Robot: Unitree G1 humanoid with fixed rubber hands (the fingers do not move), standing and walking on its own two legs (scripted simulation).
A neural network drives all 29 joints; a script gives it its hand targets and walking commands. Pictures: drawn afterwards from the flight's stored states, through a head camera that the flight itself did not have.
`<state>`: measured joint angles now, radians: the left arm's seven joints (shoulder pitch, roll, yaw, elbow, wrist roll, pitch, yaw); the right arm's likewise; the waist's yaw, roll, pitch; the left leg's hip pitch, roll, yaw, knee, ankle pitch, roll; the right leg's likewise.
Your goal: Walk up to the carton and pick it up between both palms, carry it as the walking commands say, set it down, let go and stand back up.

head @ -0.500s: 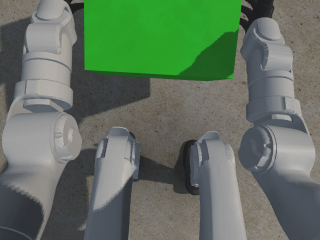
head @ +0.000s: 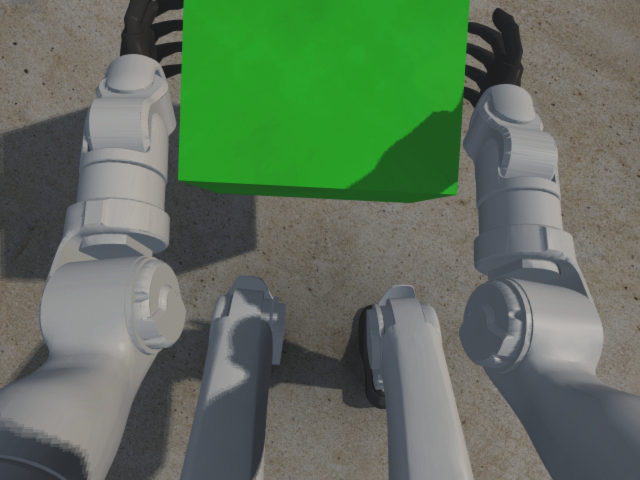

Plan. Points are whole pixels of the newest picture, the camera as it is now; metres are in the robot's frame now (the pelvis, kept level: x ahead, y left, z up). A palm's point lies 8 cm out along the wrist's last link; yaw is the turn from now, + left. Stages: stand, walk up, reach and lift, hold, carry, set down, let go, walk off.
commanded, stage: reach and lift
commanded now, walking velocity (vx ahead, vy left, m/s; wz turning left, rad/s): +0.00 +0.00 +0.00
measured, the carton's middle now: (322, 76) +0.56 +0.04 -0.16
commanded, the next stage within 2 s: none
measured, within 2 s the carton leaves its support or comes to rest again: neither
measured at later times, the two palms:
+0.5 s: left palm (115, 47) +0.50 +0.21 +0.00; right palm (549, 81) +0.51 -0.15 +0.00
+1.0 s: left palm (46, 13) +0.48 +0.21 +0.08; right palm (635, 58) +0.49 -0.16 +0.08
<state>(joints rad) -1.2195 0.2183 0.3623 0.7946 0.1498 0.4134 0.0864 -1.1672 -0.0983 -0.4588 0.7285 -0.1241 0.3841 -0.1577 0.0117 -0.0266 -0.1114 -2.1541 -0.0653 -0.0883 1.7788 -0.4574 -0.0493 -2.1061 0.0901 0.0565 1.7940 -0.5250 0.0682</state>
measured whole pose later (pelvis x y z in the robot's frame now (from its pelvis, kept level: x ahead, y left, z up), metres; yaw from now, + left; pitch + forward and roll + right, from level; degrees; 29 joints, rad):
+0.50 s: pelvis +0.01 +0.00 +0.06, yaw +1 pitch +46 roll -2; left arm -1.07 0.15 0.39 0.76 0.18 0.42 0.08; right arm -1.03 -0.06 -0.46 0.72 -0.14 0.39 -0.15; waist 0.00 -0.02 -0.21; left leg -1.95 -0.07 -0.10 1.60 -0.44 -0.05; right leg -1.91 0.09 0.07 1.61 -0.50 0.06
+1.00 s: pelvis +0.03 +0.00 +0.13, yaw +1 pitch +41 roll -2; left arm -0.91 0.10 0.41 0.70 0.20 0.41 0.02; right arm -0.88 -0.02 -0.48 0.67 -0.17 0.39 -0.06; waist 0.00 -0.01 -0.23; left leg -1.67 -0.07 -0.11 1.35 -0.40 -0.04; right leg -1.63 0.08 0.08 1.36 -0.45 0.05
